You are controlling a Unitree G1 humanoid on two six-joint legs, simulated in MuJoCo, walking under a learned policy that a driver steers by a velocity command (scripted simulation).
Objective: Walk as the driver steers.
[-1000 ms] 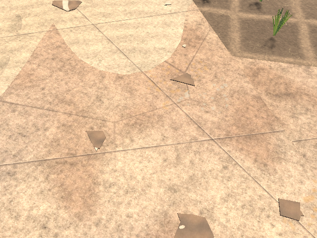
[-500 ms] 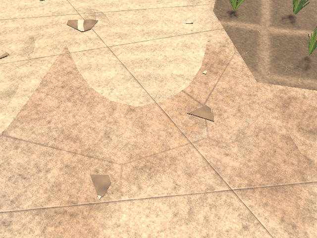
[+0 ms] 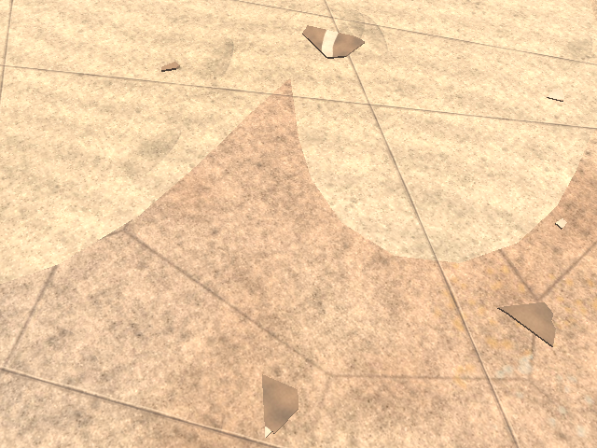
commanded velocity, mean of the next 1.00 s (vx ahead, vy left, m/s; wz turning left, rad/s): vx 0.30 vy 0.00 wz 0.43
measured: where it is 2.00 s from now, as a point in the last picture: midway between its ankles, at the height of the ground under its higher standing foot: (205, 379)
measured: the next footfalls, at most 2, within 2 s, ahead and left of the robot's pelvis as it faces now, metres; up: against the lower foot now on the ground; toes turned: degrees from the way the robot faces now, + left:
right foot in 0.42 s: +0.28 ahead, -0.11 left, +0.00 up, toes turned +21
left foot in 0.86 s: +0.34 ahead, +0.22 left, +0.00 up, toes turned +26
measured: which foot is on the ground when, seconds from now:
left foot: down 0.00-0.42, up 0.44-0.84, down 0.86-1.00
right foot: up 0.00-0.40, down 0.42-0.86, up 0.88-1.00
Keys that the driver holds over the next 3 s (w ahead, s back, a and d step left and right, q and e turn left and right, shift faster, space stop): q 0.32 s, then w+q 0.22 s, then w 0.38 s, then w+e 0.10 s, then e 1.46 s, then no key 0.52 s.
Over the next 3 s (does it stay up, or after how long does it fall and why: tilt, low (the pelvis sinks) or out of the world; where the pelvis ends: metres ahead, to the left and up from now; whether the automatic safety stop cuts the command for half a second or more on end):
stays up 0.55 0.21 0.01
